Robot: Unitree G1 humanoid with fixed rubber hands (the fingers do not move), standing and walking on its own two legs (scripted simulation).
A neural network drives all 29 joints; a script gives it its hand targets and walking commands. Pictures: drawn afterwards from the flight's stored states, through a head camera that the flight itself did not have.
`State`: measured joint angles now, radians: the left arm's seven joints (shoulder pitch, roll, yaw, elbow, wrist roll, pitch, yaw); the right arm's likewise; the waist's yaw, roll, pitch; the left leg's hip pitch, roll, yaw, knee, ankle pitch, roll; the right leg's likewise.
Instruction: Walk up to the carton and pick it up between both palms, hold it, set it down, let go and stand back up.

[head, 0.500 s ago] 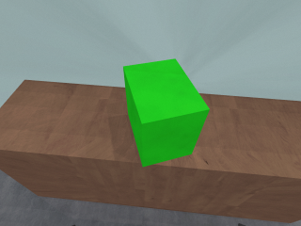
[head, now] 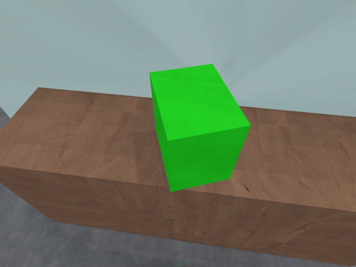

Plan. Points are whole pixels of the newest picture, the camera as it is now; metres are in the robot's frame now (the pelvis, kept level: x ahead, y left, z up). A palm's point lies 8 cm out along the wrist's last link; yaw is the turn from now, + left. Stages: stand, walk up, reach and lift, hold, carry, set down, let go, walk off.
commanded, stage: walk up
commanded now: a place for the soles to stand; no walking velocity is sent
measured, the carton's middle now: (191, 128) +0.49 -0.02 -0.02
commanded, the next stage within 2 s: reach and lift in 0.20 s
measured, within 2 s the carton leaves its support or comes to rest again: neither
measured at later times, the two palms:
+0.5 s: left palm (86, 249) +0.17 +0.23 -0.08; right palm out of the picture +0.14 -0.25 -0.10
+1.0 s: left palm (99, 252) +0.16 +0.20 -0.07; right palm (303, 263) +0.15 -0.26 -0.08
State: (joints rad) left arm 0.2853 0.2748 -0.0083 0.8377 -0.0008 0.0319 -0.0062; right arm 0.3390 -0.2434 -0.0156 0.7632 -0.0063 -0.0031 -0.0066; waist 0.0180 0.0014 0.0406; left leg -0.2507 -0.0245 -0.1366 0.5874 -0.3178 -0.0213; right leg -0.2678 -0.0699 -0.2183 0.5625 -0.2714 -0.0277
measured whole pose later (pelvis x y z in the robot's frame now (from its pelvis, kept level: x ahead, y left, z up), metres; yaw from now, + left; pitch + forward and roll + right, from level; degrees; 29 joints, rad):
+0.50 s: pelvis -0.01 -0.02 -0.01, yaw -4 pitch -4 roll +0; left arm 0.12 0.24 0.10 0.41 0.03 0.46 0.02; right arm 0.03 -0.22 0.01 0.83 0.02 -0.04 0.08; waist 0.02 -0.01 0.11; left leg -0.23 0.08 -0.01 0.66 -0.36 -0.07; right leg -0.29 0.00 -0.14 0.65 -0.30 -0.06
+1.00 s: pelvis +0.01 -0.03 +0.01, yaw -5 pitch +0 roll +0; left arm 0.24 0.17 0.03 0.50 -0.02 0.06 0.11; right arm 0.12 -0.21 -0.01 0.88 0.05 -0.28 0.11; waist 0.05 -0.02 0.03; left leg -0.19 0.08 0.00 0.47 -0.28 -0.07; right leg -0.26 0.02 -0.13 0.48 -0.23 -0.07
